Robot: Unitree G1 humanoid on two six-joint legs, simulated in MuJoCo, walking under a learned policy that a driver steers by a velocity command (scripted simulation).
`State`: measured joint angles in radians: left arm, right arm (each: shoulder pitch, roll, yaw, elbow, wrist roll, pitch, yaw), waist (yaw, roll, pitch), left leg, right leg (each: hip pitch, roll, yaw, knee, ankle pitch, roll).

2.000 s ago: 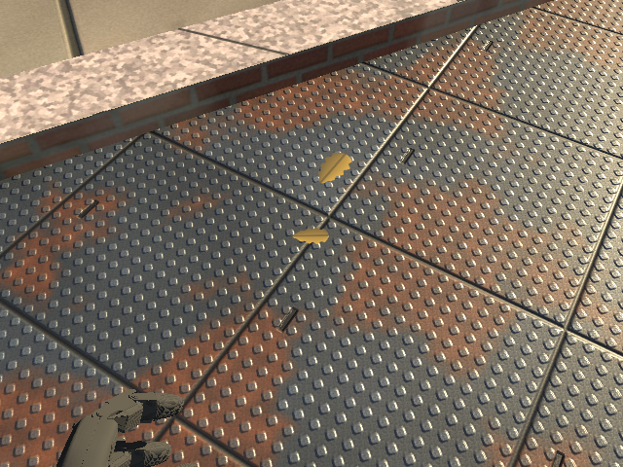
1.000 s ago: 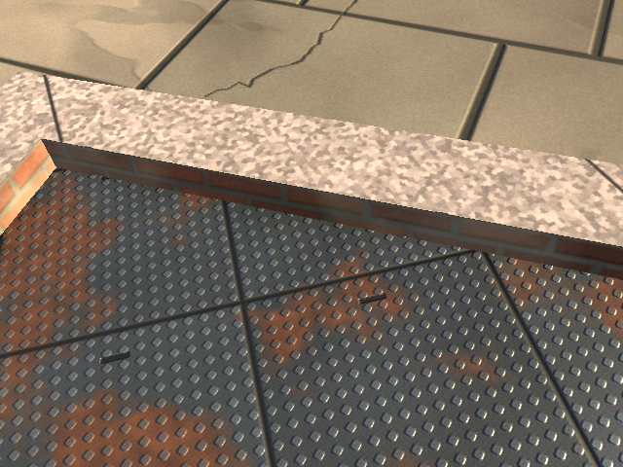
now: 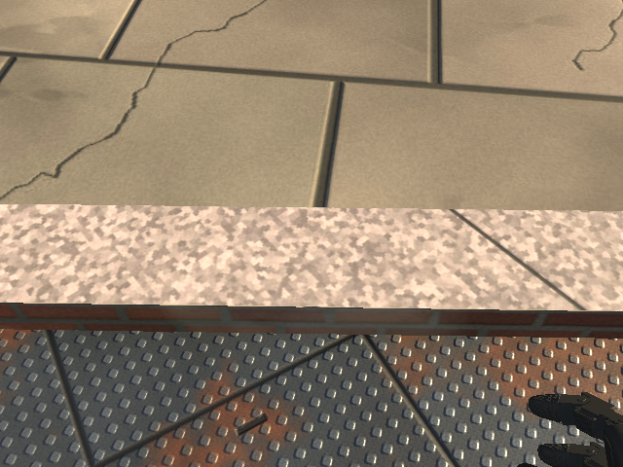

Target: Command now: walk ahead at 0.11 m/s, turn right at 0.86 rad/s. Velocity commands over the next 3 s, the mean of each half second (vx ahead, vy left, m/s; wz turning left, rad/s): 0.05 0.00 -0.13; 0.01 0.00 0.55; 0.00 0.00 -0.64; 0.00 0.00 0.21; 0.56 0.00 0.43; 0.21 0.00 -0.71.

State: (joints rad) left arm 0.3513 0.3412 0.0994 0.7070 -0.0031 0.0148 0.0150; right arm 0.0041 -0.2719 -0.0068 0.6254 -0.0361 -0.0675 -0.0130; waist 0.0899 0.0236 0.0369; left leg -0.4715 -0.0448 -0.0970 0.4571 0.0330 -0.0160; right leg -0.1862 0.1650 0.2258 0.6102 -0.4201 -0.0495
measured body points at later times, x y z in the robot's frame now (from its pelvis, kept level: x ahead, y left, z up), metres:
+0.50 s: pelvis +0.04 -0.01 +0.02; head +0.07 -0.02 +0.46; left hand +0.21 +0.25 -0.07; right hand +0.13 -0.30 -0.10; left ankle +0.06 +0.11 -0.65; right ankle +0.03 -0.12 -0.72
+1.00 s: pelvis +0.05 +0.05 +0.02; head +0.07 +0.09 +0.47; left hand +0.07 +0.36 -0.10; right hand +0.31 -0.13 -0.05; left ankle +0.04 +0.13 -0.72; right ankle +0.12 -0.10 -0.66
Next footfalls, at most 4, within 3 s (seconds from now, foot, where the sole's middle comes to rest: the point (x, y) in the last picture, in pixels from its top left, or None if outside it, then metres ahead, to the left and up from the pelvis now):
0.34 right None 0.07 -0.13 -0.76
0.74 left None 0.08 0.14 -0.76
1.32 right None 0.12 -0.09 -0.76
1.86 left None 0.16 0.13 -0.76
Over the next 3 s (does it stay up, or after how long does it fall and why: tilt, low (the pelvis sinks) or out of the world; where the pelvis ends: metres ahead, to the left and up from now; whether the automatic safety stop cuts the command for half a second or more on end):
stays up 0.41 0.08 0.01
